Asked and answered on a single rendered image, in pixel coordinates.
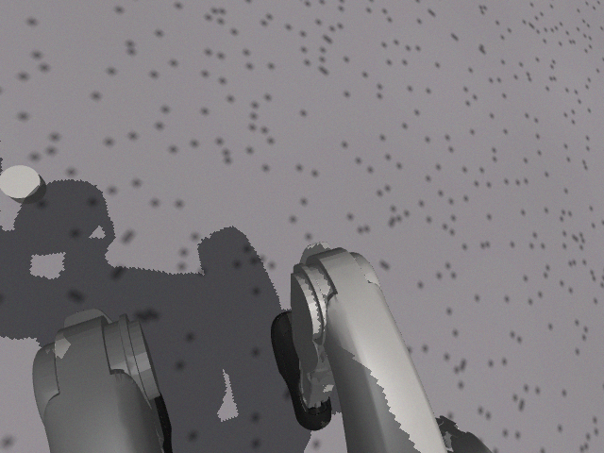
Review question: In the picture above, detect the left robot foot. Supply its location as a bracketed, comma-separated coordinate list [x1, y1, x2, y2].
[154, 393, 173, 453]

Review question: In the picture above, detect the right robot foot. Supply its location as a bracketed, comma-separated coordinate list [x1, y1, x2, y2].
[271, 311, 332, 430]

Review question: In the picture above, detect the right robot hand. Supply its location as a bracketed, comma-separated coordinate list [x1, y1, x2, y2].
[436, 415, 493, 453]

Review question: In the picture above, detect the tin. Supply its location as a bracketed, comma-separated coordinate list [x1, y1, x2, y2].
[0, 165, 46, 204]

